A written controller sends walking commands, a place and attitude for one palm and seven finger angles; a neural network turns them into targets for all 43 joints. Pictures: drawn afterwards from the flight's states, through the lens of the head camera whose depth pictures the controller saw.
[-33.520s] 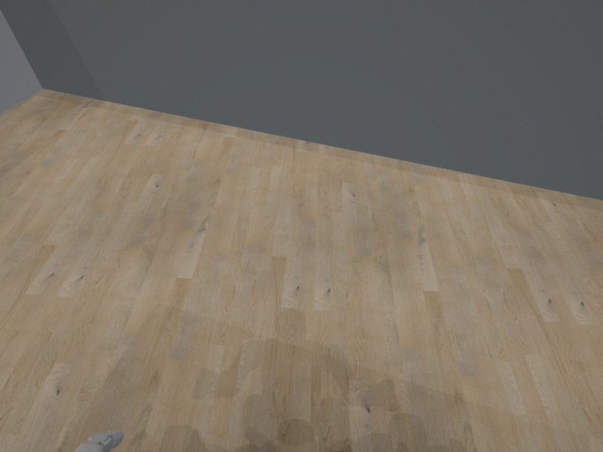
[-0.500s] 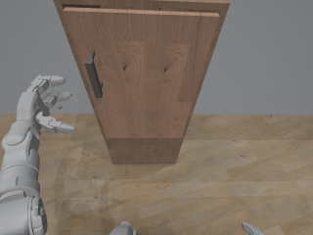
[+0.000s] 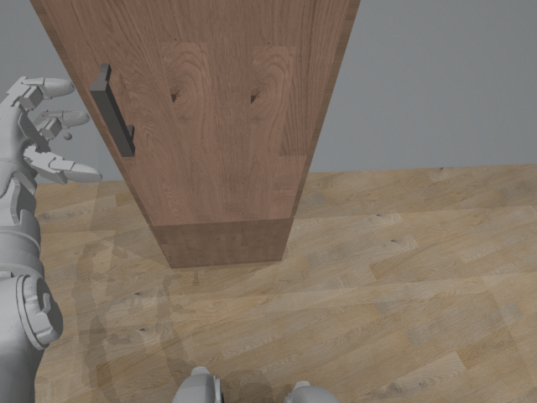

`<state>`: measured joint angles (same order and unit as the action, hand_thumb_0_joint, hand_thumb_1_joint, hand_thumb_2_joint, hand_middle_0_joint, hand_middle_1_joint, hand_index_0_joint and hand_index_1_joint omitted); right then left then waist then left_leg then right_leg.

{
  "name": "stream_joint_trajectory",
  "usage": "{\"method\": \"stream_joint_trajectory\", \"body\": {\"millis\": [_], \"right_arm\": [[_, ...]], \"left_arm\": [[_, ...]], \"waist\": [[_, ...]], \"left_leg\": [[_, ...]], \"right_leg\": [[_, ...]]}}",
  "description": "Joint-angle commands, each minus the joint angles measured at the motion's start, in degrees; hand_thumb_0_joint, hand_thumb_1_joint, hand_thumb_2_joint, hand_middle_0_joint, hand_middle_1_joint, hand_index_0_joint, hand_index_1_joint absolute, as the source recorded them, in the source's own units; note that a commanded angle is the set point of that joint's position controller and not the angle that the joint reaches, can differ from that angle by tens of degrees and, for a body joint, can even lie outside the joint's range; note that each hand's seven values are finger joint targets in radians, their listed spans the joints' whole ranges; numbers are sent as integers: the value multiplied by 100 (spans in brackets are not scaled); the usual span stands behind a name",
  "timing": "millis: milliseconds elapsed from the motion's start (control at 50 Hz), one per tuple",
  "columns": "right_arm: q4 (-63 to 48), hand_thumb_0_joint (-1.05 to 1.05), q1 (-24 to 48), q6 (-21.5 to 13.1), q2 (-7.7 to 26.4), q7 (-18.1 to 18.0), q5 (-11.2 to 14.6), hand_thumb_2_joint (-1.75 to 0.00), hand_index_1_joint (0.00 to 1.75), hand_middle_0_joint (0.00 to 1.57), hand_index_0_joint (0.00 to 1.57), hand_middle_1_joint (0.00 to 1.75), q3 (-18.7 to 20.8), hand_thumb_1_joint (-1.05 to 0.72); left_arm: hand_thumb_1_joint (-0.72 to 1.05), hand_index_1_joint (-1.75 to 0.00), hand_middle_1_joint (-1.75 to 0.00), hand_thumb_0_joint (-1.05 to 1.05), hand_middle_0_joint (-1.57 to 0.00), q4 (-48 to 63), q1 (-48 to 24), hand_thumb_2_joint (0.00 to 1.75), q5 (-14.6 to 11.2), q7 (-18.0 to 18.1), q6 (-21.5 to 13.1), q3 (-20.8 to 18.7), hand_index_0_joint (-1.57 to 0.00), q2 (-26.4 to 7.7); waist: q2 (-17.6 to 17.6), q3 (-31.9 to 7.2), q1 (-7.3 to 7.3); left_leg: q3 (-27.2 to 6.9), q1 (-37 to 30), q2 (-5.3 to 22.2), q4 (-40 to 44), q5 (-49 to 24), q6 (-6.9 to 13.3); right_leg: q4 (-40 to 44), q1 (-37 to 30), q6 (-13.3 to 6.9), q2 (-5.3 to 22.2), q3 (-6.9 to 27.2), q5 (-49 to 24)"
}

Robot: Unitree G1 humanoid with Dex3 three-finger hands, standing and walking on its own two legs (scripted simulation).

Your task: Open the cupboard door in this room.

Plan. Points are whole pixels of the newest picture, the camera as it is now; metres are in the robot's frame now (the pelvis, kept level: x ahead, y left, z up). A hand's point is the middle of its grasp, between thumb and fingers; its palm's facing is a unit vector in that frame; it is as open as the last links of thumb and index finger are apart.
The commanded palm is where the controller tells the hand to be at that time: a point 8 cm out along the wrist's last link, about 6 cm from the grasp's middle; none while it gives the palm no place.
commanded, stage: move the hooked fingers beside the handle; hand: left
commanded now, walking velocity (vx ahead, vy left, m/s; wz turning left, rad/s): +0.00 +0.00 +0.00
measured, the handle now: (117, 113) +0.53 +0.21 +0.09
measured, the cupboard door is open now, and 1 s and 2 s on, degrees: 0 0 0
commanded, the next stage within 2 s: slide the fingers in behind the handle in 0.92 s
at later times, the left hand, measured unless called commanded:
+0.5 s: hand (69, 136) +0.48 +0.26 +0.09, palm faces +0.08 -1.00 -0.01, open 14.0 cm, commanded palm +0.45 +0.30 +0.09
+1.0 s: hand (75, 134) +0.48 +0.26 +0.09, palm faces +0.07 -1.00 -0.02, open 14.0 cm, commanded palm +0.46 +0.30 +0.09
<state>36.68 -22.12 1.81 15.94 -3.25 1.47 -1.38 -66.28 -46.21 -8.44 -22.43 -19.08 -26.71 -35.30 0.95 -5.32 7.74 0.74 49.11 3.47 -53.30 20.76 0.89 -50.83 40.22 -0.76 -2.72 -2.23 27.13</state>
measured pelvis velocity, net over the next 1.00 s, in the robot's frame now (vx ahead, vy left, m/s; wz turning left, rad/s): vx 0.00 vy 0.01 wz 0.00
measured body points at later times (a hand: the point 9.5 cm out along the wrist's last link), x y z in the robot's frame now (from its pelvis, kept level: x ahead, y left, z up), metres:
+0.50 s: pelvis +0.01 +0.01 +0.00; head +0.11 +0.03 +0.44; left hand +0.47 +0.32 +0.09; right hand +0.03 -0.27 -0.11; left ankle +0.04 +0.11 -0.69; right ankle -0.03 -0.12 -0.69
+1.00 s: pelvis +0.00 +0.01 -0.01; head +0.10 +0.03 +0.43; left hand +0.47 +0.31 +0.10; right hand +0.02 -0.26 -0.11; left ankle +0.04 +0.11 -0.69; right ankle -0.03 -0.12 -0.69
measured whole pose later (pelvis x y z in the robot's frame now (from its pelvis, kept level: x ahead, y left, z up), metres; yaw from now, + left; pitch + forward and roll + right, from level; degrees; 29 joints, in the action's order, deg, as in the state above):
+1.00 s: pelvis +0.00 +0.01 -0.01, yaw +0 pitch +18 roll -4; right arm 35.4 -22.2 4.6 15.5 -2.6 1.3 -2.0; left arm -69.2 -49.3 -6.6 -19.6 -18.7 -25.0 -35.3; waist 1.5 -5.8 8.4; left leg 0.2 51.6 3.4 -55.6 21.7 1.2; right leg -52.3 42.1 -0.4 -2.8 -2.6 27.8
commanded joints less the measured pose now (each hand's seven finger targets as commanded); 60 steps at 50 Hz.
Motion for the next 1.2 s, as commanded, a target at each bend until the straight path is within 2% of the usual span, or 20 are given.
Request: {"method": "stream_joint_trajectory", "body": {"millis": [0, 80, 180, 200, 300, 400, 480, 500, 560, 620, 680, 760, 800, 860, 920, 980, 1020, 1060, 1140, 1180], "right_arm": [[-380, 0, -702, -33, 1061, -87, 21, -90, 30, 20, 20, 30, 347, -90], [-343, 0, -824, 20, 1084, -84, -2, -90, 30, 20, 20, 30, 354, -90], [-384, 0, -902, 75, 1050, -13, -41, -90, 30, 20, 20, 30, 386, -90], [-394, 0, -918, 106, 1054, -1, -49, -90, 30, 20, 20, 30, 403, -90], [-554, 0, -847, 202, 1032, 46, -21, -90, 30, 20, 20, 30, 417, -90], [-528, 0, -798, 243, 1030, 18, 3, -90, 30, 20, 20, 30, 398, -90], [-488, 0, -747, 194, 999, 30, -20, -90, 30, 20, 20, 30, 426, -90], [-461, 0, -709, 189, 994, 30, -16, -90, 30, 20, 20, 30, 422, -90], [-399, 0, -714, 197, 1000, 16, 1, -90, 30, 20, 20, 30, 391, -90], [-425, 0, -704, 213, 1054, -18, 15, -90, 30, 20, 20, 30, 369, -90], [-454, 0, -697, 173, 1033, -3, -39, -90, 30, 20, 20, 30, 373, -90], [-474, 0, -681, 123, 1022, 24, -74, -90, 30, 20, 20, 30, 376, -90], [-458, 0, -640, 135, 1016, 11, -44, -90, 30, 20, 20, 30, 358, -90], [-452, 0, -692, 170, 1042, -14, -18, -90, 30, 20, 20, 30, 320, -90], [-457, 0, -701, 182, 1059, -27, -6, -90, 30, 20, 20, 30, 319, -90], [-442, 0, -768, 162, 1075, -56, -23, -90, 30, 20, 20, 30, 333, -90], [-430, 0, -777, 135, 1035, -31, -42, -90, 30, 20, 20, 30, 358, -90], [-368, 0, -811, 107, 1000, 1, -69, -90, 30, 20, 20, 30, 379, -90], [-337, 0, -824, 137, 1036, 24, -44, -90, 30, 20, 20, 30, 401, -90], [-316, 0, -806, 127, 996, 34, -39, -90, 30, 20, 20, 30, 404, -90]], "left_arm": [[-50, -120, -120, 0, -30, 995, -2410, 30, -111, -88, -290, -142, -30, -1746], [-50, -120, -120, 0, -30, 999, -2817, 30, -110, -75, -277, -169, -30, -1826], [-50, -120, -120, 0, -30, 1245, -2533, 30, -74, -8, -388, -184, -30, -1697], [-50, -120, -120, 0, -30, 1212, -2289, 30, -76, 5, -378, -302, -30, -1777], [-50, -120, -120, 0, -30, 1440, -1869, 30, -128, 27, -269, -441, -30, -1803], [-50, -120, -120, 0, -30, 1400, -2206, 30, -86, 141, -330, -333, -30, -1740], [-50, -120, -120, 0, -30, 1896, -2321, 30, -139, 148, -595, -136, -30, -1416], [-50, -120, -120, 0, -30, 1842, -2233, 30, -162, 126, -595, -67, -30, -1314], [-50, -120, -120, 0, -30, 1251, -2224, 30, -192, 57, -380, 213, -30, -973], [-50, -120, -120, 0, -30, 873, -2297, 30, -121, 64, -140, 221, -30, -1121], [-50, -120, -120, 0, -30, 1271, -2574, 30, -61, 211, -306, 148, -30, -1189], [-50, -120, -120, 0, -30, 1721, -2707, 30, -102, 419, -672, -239, -30, -1540], [-50, -120, -120, 0, -30, 1588, -2705, 30, -46, 437, -678, -218, -30, -1581], [-50, -120, -120, 0, -30, 1031, -2563, 30, 41, 388, -468, -152, -30, -1613], [-50, -120, -120, 0, -30, 866, -2678, 30, 98, 310, -292, 117, -30, -1435], [-50, -120, -120, 0, -30, 1021, -2798, 30, 6, 241, -377, 63, -30, -1490], [-50, -120, -120, 0, -30, 1316, -2834, 30, -67, 203, -503, 161, -30, -1276], [-50, -120, -120, 0, -30, 1436, -2832, 30, -155, 200, -591, 301, -30, -953], [-50, -120, -120, 0, -30, 1317, -2633, 30, -138, 309, -439, 194, -30, -1045], [-50, -120, -120, 0, -30, 1484, -2773, 30, -53, 385, -455, 376, -30, -867]], "waist": [[659, -2235, 6], [597, -2384, 124], [921, -2815, -21], [908, -2853, -102], [751, -2789, -198], [598, -2255, 0], [1083, -2770, -53], [1173, -2711, -49], [714, -2133, 100], [498, -1885, 113], [850, -2317, 38], [830, -2782, -67], [811, -2738, -28], [551, -2259, 27], [733, -2013, 129], [635, -2297, 134], [939, -2592, 86], [971, -2638, 111], [674, -2539, 73], [881, -2555, 114]], "left_leg": [[-271, -2324, -169, 329, -1680, 181], [-286, -2311, -159, 220, -1822, 206], [-324, -2800, -136, 165, -2318, 153], [-336, -2836, -122, 178, -2381, 132], [-232, -2640, -170, 218, -2503, 174], [-256, -2495, -151, 257, -2096, 189], [-376, -3208, -124, 228, -2458, 116], [-392, -3283, -109, 238, -2440, 91], [-407, -2866, -123, 298, -1984, 140], [-414, -2479, -140, 370, -1601, 158], [-470, -2839, -124, 307, -1861, 112], [-491, -2982, -124, 216, -2025, 99], [-453, -2880, -118, 236, -1912, 104], [-399, -2376, -152, 282, -1529, 143], [-397, -2327, -141, 327, -1264, 143], [-434, -2464, -119, 290, -1434, 141], [-454, -2798, -111, 256, -1676, 109], [-502, -3000, -99, 223, -1802, 103], [-449, -2701, -118, 274, -1656, 137], [-443, -2831, -126, 254, -1691, 135]], "right_leg": [[681, 28, 24, -102, 183, -2005], [628, 101, 49, -115, 197, -2146], [520, 166, 6, -151, 123, -2357], [510, 116, -9, -160, 99, -2375], [527, -243, 13, -169, 109, -2749], [610, 46, 22, -182, 110, -2363], [551, 205, -40, -198, 72, -2331], [572, 312, -53, -195, 47, -2232], [661, 448, -37, -186, 7, -1939], [686, 480, -13, -133, 14, -1717], [565, 580, -44, -116, 9, -1733], [472, 334, -57, -160, 42, -1850], [498, 289, -24, -152, 70, -1842], [575, 223, -8, -147, 84, -1676], [656, 523, 5, -126, 77, -1429], [612, 460, -7, -140, 79, -1524], [563, 510, -36, -161, 60, -1631], [561, 619, -63, -180, 20, -1616], [587, 432, -19, -169, 31, -1658], [589, 559, -18, -160, 39, -1665]]}}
